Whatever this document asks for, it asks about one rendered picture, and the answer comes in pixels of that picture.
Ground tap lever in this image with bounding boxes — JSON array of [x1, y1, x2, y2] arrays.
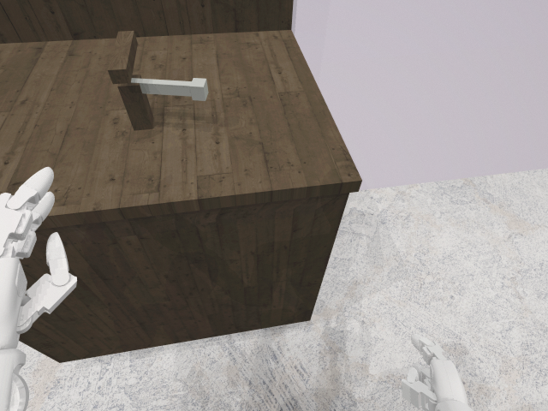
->
[[131, 78, 208, 101]]

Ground left robot forearm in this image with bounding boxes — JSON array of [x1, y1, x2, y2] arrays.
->
[[0, 348, 29, 411]]

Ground robot left hand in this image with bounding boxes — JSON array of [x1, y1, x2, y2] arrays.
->
[[0, 167, 77, 349]]

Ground robot right hand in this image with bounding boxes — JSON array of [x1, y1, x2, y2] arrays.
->
[[402, 333, 468, 411]]

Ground counter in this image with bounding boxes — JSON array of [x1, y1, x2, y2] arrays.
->
[[0, 0, 362, 363]]

